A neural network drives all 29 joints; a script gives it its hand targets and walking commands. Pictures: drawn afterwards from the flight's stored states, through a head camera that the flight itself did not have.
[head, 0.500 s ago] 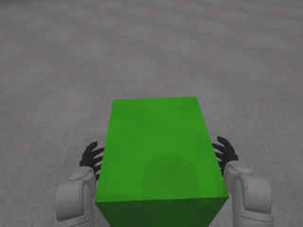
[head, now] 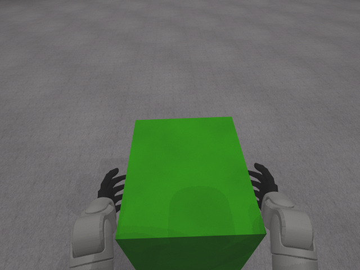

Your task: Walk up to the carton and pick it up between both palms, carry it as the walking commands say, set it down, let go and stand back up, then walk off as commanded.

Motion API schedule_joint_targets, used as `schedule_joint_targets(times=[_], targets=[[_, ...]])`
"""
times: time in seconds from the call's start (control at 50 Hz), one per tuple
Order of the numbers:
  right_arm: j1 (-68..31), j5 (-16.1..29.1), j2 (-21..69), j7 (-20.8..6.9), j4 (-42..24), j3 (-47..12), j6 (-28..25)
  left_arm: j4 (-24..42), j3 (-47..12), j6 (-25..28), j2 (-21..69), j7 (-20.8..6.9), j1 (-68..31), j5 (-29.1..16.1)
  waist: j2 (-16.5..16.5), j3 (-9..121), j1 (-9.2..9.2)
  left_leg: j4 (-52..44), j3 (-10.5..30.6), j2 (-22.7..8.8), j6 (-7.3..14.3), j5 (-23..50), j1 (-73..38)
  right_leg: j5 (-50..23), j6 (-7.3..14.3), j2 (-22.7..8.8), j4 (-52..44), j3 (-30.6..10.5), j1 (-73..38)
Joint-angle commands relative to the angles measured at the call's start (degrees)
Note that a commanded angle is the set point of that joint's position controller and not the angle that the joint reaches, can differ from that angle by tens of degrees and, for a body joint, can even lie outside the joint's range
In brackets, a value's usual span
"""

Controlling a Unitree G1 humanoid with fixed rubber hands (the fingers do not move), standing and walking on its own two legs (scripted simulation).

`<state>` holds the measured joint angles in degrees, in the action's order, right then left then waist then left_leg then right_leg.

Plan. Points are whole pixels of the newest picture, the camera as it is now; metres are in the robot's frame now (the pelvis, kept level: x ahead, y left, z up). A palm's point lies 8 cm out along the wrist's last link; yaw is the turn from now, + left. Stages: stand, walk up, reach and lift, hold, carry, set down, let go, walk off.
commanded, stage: carry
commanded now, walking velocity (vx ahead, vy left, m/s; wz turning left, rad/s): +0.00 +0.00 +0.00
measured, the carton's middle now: (186, 196) +0.32 +0.00 -0.02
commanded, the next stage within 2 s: hold in 0.68 s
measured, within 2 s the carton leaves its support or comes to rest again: neither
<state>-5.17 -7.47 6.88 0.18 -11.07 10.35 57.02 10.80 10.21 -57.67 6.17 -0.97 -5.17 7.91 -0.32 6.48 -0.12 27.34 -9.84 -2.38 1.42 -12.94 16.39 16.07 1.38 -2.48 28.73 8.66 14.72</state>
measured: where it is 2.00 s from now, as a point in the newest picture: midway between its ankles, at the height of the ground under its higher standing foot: outside the picture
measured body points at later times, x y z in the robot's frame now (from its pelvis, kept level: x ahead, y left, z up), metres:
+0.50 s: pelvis -0.01 +0.00 +0.00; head -0.03 -0.01 +0.45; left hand +0.26 +0.17 +0.04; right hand +0.26 -0.17 +0.05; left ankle +0.02 +0.10 -0.74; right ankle -0.01 -0.10 -0.74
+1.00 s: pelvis -0.03 -0.01 +0.00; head -0.02 +0.00 +0.45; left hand +0.24 +0.18 +0.02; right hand +0.25 -0.16 +0.03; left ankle +0.02 +0.10 -0.74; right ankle -0.01 -0.10 -0.74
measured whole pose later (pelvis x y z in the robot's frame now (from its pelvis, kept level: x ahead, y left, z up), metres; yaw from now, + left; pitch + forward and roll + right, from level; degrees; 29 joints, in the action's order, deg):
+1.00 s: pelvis -0.03 -0.01 +0.00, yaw -2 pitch -2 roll +1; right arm -4.5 -7.4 5.1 3.2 1.4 4.4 39.2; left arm 0.7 5.4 -42.0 -2.7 0.9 -4.4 3.8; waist -2.7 -2.7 -4.0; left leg 22.6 -9.0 -2.6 0.4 -8.4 12.0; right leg 12.2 3.1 -0.7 25.7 7.3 11.7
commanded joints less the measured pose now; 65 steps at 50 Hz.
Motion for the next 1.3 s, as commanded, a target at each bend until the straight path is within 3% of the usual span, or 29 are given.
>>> schedule_joint_targets(times=[0.0, 0.66, 0.68, 0.7, 0.74, 0.76, 0.78, 0.82, 0.92, 0.98, 1.02, 1.06, 1.26, 1.28], targets=[[-24.0, 14.7, 39.6, -9.6, -3.4, -36.7, -1.3, 4.1, -36.4, 1.8, 39.4, -9.1, -24.7, -14.8, 0.2, 9.7, -0.02, -4.0, 7.5, -7.0, 0.7, 8.3, -4.4, -9.6, 0.4, -6.9, -4.6, -7.1, -1.9], [-22.3, 9.8, 35.3, -8.8, 3.0, -33.2, -11.9, -2.4, -33.3, 12.6, 35.3, -8.0, -22.6, -10.7, 0.3, 10.3, 0.09, -2.8, 7.8, -7.3, 0.2, 7.0, -2.5, -8.3, 0.6, -7.0, -4.7, -7.5, -0.7], [-17.3, 5.8, 29.6, -6.2, 11.2, -26.5, -11.4, -9.0, -25.3, 13.4, 23.9, -7.2, -22.3, -9.0, -3.7, -5.2, -1.45, -6.4, 11.8, 5.7, -0.1, 7.7, -7.0, -8.0, -0.4, 5.4, -8.9, -12.2, 0.2], [-18.0, 5.5, 28.4, -5.2, 8.3, -26.9, -13.6, -5.7, -27.0, 15.8, 21.7, -7.1, -23.0, -9.7, -3.9, -3.8, -0.85, -6.9, 12.5, 5.7, 0.2, 8.7, -9.2, -8.8, -0.4, 5.2, -9.4, -12.8, 0.0], [-18.5, 5.9, 27.6, -3.9, 6.2, -27.4, -15.9, -3.5, -27.8, 18.0, 20.7, -7.1, -22.7, -10.6, -2.8, 2.6, -1.44, -6.3, 12.5, 5.9, 0.6, 13.6, -11.5, -13.5, -0.7, 5.2, -8.8, -13.0, -5.2], [-18.8, 7.1, 27.2, -3.6, 3.8, -29.1, -16.7, -1.4, -28.2, 18.5, 20.7, -6.6, -21.3, -11.1, -1.9, 6.6, -2.78, -5.6, 12.3, 5.9, 0.5, 17.9, -13.5, -17.5, -0.7, 5.3, -8.0, -13.3, -7.2], [-20.0, 8.2, 27.0, -3.5, 2.3, -30.8, -17.5, 0.2, -28.3, 18.7, 20.5, -5.9, -21.3, -11.7, -0.3, 9.2, -4.18, -5.4, 12.0, 6.0, 0.1, 19.9, -14.4, -19.1, -0.6, 5.2, -7.3, -13.7, -8.2], [-18.5, 8.6, 25.4, -3.0, 2.0, -31.4, -18.2, 1.0, -28.0, 18.8, 19.2, -5.0, -18.6, -11.7, 1.1, 10.3, -4.97, -5.0, 11.9, 6.0, -0.4, 20.9, -15.3, -19.0, -0.4, 5.1, -7.3, -14.1, -7.7], [-15.7, 6.6, 20.4, -1.1, 5.5, -27.2, -19.1, 1.5, -26.2, 18.8, 12.9, -3.7, -18.4, -12.0, 0.9, 6.8, -3.92, -4.9, 12.1, 5.6, -1.0, 13.4, -15.9, -10.5, 0.1, 4.8, -8.0, -14.3, -1.6], [-17.0, 5.5, 19.3, -0.5, 8.1, -24.5, -19.8, 0.2, -25.8, 19.1, 11.6, -3.5, -20.7, -12.6, 0.2, 5.2, -2.56, -4.4, 12.6, 5.4, -1.0, 7.7, -16.6, -4.6, 0.3, 4.5, -8.1, -14.0, 1.9], [-19.0, 4.9, 18.9, -0.5, 9.7, -23.1, -20.4, -1.3, -24.8, 19.3, 11.6, -3.5, -22.5, -12.7, -0.2, 4.3, -2.65, -4.2, 13.0, 5.4, -1.1, 3.7, -16.1, -0.8, 0.5, 4.4, -8.1, -13.7, 2.7], [-20.1, 4.7, 19.2, -0.7, 11.0, -22.8, -20.9, -3.2, -24.6, 19.5, 12.9, -3.5, -22.7, -12.7, 0.1, 4.1, -2.53, -4.0, 13.5, 5.1, -1.1, 2.9, -15.7, -0.4, 0.6, 4.4, -7.6, -13.6, 3.0], [-27.2, 6.0, 26.3, -4.5, 16.3, -25.1, -21.9, -7.5, -24.2, 19.3, 20.6, -3.9, -25.8, -10.5, 1.5, 3.1, -5.71, -4.2, 13.5, 4.4, -2.0, 3.2, -17.1, 0.1, 1.1, 4.8, -7.8, -13.8, 1.9], [-31.2, 10.7, 27.8, -6.4, 14.1, -27.2, -21.4, -10.7, -19.0, 18.8, 26.2, -3.8, -26.1, -6.8, 8.2, 2.3, -7.44, -4.5, 12.6, 4.7, 0.3, 7.4, -18.7, -0.9, 3.0, 4.4, -9.6, -15.8, -1.3]])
